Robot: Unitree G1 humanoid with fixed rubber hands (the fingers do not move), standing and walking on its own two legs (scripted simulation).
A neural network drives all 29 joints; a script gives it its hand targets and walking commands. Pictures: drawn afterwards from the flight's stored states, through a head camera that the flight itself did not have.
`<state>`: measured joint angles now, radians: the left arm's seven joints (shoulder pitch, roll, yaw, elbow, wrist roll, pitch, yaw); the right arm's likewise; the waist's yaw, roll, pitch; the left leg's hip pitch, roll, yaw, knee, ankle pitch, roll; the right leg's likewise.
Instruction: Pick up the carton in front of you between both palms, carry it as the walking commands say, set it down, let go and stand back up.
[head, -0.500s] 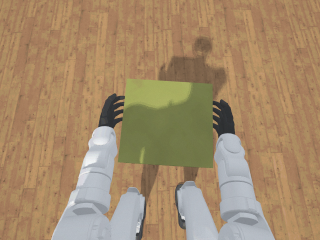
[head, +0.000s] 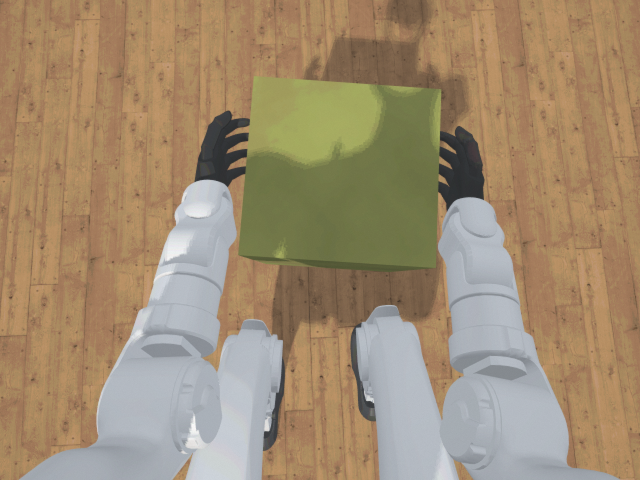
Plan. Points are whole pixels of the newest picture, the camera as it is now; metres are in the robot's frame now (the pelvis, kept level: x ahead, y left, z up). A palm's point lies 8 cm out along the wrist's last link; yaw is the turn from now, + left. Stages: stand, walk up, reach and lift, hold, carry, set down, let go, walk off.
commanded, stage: set down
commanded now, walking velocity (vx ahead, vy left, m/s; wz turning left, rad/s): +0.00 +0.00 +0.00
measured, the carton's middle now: (335, 194) +0.46 -0.05 -0.18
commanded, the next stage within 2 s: none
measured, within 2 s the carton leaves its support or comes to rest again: rests again in 1.62 s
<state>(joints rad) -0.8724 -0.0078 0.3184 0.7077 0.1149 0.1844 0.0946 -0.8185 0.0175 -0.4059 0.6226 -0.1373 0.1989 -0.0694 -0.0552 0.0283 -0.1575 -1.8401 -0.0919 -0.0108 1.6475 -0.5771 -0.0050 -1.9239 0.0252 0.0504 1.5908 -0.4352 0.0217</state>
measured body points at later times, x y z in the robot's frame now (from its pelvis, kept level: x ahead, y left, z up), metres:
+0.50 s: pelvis -0.03 +0.00 -0.11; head +0.31 -0.03 +0.18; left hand +0.52 +0.09 -0.26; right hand +0.48 -0.21 -0.26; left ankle +0.06 +0.11 -0.50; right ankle +0.11 -0.12 -0.50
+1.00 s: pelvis -0.02 +0.00 -0.16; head +0.34 +0.00 +0.11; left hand +0.53 +0.09 -0.33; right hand +0.50 -0.21 -0.31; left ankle +0.06 +0.11 -0.50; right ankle +0.11 -0.12 -0.50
